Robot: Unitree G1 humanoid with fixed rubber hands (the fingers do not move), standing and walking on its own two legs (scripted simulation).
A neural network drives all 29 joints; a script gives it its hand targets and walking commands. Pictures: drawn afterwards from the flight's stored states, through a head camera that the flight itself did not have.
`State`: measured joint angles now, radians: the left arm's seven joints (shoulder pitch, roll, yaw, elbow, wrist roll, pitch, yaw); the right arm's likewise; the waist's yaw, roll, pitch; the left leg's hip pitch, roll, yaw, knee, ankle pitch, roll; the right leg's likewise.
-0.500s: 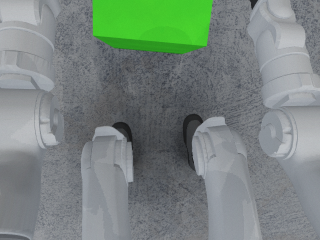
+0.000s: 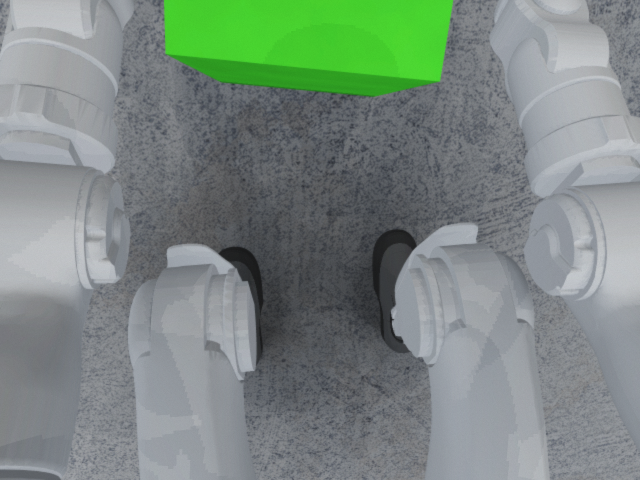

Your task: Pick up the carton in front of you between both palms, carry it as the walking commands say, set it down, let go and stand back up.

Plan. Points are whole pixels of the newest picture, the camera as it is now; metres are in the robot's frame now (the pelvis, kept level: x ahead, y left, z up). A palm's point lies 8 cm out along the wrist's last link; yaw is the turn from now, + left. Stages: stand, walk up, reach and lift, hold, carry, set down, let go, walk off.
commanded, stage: reach and lift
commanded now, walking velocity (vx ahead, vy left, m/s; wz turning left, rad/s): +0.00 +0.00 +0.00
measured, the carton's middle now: out of the picture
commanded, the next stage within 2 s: none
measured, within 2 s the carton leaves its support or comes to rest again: leaves its support in 0.58 s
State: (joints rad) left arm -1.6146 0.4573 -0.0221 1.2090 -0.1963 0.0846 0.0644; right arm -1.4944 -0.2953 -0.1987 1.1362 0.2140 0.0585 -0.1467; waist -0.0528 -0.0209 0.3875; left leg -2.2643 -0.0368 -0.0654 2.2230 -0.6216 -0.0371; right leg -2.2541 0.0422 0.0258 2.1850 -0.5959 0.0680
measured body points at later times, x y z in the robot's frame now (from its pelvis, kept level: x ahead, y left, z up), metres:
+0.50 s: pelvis +0.00 +0.00 +0.00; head +0.38 +0.02 +0.23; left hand +0.59 +0.15 -0.18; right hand +0.56 -0.15 -0.18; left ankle +0.10 +0.13 -0.34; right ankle +0.11 -0.13 -0.34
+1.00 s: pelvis -0.02 -0.01 +0.09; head +0.28 +0.02 +0.43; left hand +0.53 +0.16 +0.01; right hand +0.51 -0.14 -0.01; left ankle +0.10 +0.13 -0.34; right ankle +0.11 -0.14 -0.34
